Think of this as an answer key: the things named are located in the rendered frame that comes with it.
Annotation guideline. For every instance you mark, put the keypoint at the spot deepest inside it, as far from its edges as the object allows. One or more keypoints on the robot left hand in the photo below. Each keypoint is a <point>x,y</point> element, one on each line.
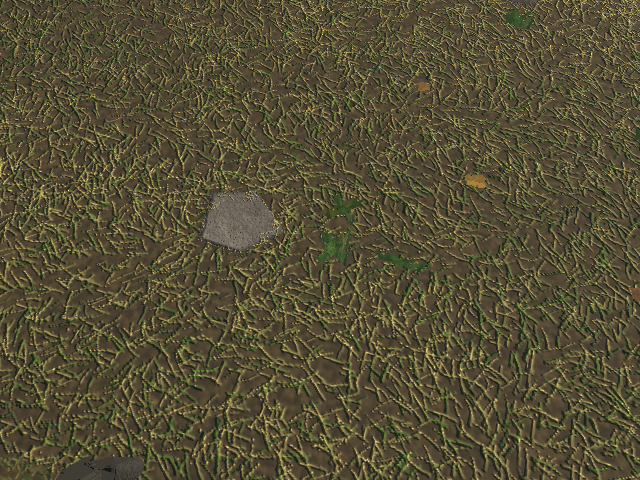
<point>118,468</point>

